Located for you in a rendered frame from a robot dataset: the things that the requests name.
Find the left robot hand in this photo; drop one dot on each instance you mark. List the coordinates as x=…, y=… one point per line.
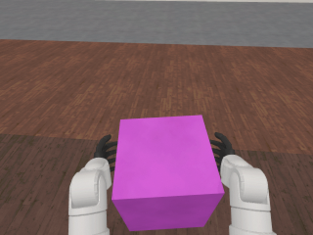
x=101, y=150

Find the right robot hand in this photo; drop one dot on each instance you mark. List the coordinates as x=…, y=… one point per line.
x=225, y=148

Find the robot right forearm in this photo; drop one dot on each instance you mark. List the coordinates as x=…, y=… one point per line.
x=249, y=197

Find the carton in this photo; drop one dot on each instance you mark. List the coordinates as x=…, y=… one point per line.
x=165, y=174

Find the robot left forearm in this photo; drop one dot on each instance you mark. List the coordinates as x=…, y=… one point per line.
x=87, y=199

